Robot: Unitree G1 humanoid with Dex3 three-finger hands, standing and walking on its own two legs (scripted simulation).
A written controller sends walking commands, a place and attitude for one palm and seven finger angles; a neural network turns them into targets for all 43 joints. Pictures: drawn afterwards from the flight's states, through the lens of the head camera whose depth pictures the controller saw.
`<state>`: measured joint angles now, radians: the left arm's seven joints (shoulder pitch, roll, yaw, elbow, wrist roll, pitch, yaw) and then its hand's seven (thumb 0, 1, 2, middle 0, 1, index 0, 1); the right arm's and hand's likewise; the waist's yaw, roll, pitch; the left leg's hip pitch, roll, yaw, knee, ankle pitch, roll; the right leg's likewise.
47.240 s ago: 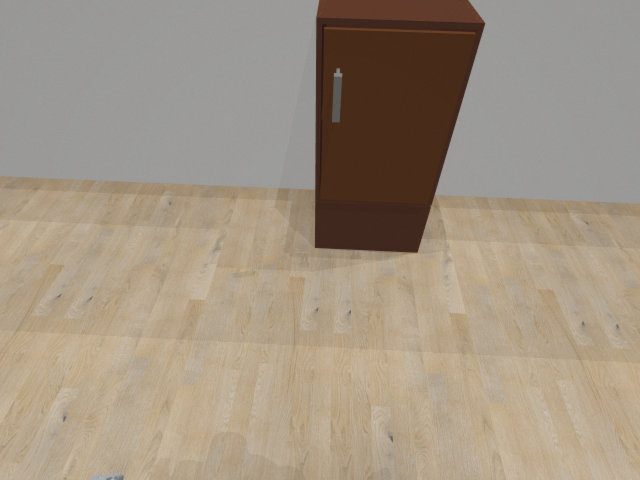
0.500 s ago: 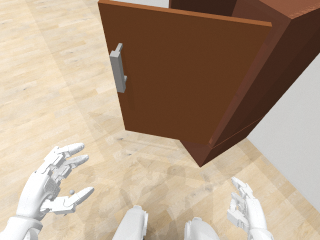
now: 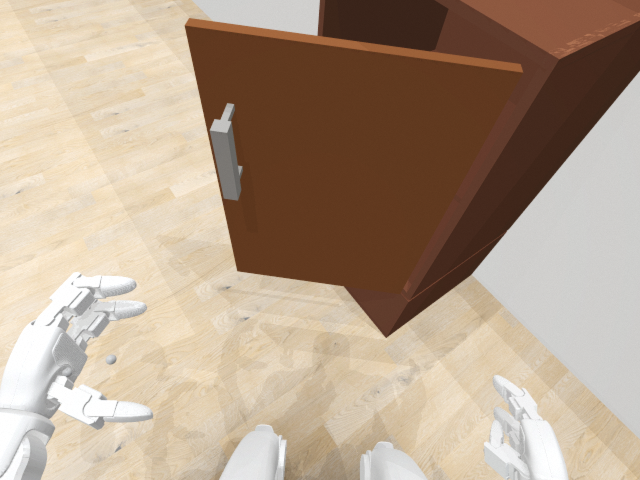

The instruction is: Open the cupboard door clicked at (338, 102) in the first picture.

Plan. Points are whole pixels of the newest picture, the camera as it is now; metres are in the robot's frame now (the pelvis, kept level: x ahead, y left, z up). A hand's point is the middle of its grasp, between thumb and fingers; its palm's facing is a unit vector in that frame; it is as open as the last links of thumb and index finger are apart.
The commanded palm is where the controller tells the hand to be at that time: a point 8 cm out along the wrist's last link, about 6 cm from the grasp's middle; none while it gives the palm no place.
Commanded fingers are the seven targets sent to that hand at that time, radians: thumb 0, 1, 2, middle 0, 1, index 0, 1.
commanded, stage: raise the hand with hooked fingers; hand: left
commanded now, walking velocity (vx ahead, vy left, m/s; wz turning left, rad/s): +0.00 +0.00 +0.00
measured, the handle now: (230, 153) +0.55 +0.18 +0.05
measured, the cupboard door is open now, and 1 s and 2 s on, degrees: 47 47 47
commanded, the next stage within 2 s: move the hooked fingers beside the handle in 0.90 s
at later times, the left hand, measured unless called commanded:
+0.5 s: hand (89, 307) +0.28 +0.28 +0.06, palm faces -0.04 -1.00 -0.07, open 13.9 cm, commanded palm +0.26 +0.32 +0.06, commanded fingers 0.00 -0.50 0.30 -0.30 -1.20 -0.30 -1.20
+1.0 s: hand (98, 307) +0.28 +0.26 +0.06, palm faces -0.03 -1.00 -0.07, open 13.9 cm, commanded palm +0.27 +0.31 +0.06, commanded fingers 0.00 -0.50 0.30 -0.30 -1.20 -0.30 -1.20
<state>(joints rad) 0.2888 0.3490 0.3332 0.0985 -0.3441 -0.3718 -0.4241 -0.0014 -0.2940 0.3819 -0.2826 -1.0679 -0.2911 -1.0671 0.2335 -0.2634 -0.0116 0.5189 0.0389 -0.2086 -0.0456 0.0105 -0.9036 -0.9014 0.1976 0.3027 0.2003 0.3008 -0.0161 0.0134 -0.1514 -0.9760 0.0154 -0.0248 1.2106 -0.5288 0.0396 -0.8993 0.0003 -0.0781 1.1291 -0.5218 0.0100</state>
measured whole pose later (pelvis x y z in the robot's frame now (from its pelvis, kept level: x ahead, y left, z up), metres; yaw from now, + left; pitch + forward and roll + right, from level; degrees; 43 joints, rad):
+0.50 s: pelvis +0.00 +0.00 +0.01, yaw +0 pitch +17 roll -4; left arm 0.02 0.46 0.44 0.38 -0.37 -0.32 -0.56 -0.01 -0.49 0.30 -0.30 -1.20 -0.30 -1.19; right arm 0.29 -0.28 0.02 0.53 0.04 -0.20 -0.05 0.01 -0.90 -0.90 0.20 0.30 0.20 0.30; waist -0.02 0.02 -0.14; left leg -0.95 0.02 -0.02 1.16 -0.50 0.04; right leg -0.88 0.01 -0.07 1.08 -0.49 0.01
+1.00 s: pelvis +0.00 -0.01 +0.01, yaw +0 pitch +17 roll -3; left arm 0.03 0.43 0.44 0.38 -0.38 -0.35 -0.56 -0.01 -0.49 0.30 -0.30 -1.20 -0.31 -1.20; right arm 0.27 -0.28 0.02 0.52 0.04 -0.19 -0.05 0.01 -0.90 -0.90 0.20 0.30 0.20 0.30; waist -0.02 0.02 -0.15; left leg -0.95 0.02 -0.02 1.16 -0.51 0.03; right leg -0.88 0.01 -0.07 1.09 -0.50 0.00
